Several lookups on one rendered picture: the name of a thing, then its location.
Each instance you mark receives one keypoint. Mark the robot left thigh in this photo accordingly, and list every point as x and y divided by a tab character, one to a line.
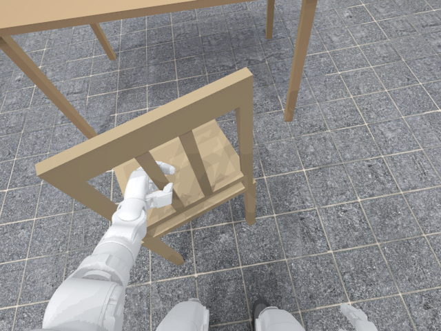
186	316

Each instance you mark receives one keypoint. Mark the left robot upper arm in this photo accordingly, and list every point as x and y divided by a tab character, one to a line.
86	305

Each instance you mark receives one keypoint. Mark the robot right thigh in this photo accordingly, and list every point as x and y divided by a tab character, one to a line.
277	320

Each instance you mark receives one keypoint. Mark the robot left hand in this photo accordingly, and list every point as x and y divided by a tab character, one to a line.
140	187

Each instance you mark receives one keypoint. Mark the robot right hand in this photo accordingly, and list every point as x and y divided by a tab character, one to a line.
357	318

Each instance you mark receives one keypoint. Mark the robot left forearm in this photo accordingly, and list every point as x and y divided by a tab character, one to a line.
116	252

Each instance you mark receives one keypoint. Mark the chair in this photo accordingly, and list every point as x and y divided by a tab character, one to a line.
183	134

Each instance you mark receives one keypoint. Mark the robot thigh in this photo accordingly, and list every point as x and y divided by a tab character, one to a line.
186	316
277	320

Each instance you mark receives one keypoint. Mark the table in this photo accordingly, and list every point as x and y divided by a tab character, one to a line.
24	16

